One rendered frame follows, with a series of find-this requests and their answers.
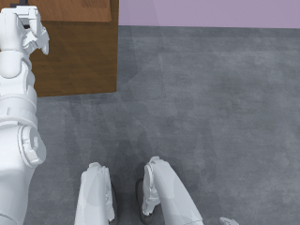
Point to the robot right shin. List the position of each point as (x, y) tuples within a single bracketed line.
[(150, 196)]

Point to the left robot hand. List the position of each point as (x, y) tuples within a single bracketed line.
[(13, 36)]

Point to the drawer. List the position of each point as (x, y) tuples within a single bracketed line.
[(68, 10)]

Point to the left robot forearm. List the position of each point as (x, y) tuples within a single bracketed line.
[(18, 98)]

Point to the robot left upper arm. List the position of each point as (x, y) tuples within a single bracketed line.
[(21, 151)]

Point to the cabinet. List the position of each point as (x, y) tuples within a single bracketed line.
[(82, 57)]

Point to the handle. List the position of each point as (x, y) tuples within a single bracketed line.
[(22, 3)]

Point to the left robot foot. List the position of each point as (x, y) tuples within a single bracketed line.
[(114, 206)]

